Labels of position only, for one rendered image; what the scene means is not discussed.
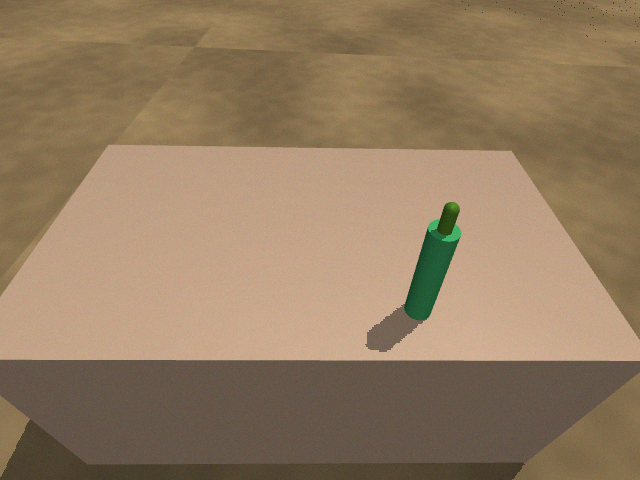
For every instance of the bottle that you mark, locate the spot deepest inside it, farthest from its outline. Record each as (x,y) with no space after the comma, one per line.
(438,248)

